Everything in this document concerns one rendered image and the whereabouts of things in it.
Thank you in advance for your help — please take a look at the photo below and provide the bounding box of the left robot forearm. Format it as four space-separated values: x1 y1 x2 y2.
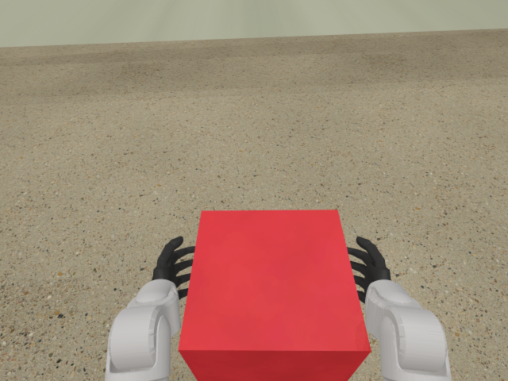
105 279 181 381

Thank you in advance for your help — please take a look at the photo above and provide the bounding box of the carton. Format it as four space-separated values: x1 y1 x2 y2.
178 210 371 381

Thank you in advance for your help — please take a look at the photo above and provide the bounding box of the right robot forearm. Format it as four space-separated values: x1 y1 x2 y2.
365 279 452 381

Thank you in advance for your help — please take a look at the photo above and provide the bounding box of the robot left hand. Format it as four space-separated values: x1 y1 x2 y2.
152 236 195 300

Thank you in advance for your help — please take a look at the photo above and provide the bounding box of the robot right hand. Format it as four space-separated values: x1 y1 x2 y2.
347 237 391 304

